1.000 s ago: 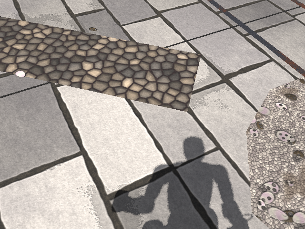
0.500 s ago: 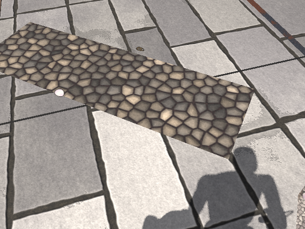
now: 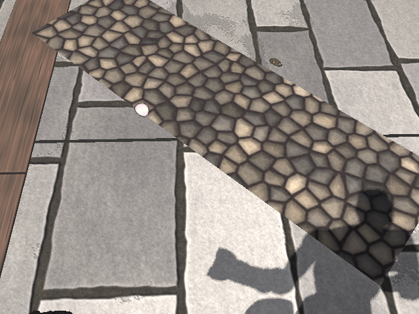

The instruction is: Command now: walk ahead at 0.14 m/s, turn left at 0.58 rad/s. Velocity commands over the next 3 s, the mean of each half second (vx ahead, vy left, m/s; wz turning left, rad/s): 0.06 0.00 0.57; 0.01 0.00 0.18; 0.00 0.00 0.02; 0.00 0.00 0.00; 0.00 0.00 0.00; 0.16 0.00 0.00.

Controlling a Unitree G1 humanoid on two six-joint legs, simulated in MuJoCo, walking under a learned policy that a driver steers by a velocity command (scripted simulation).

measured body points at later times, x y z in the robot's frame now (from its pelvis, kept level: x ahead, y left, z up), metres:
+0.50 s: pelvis +0.09 -0.04 +0.00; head +0.14 -0.04 +0.45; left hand +0.15 +0.27 -0.09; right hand +0.33 -0.27 -0.10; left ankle +0.04 +0.08 -0.68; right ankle +0.16 -0.16 -0.74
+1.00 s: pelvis +0.08 -0.01 +0.00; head +0.09 -0.01 +0.45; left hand +0.09 +0.28 -0.12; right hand +0.33 -0.17 -0.11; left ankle +0.05 +0.09 -0.74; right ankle +0.12 -0.15 -0.74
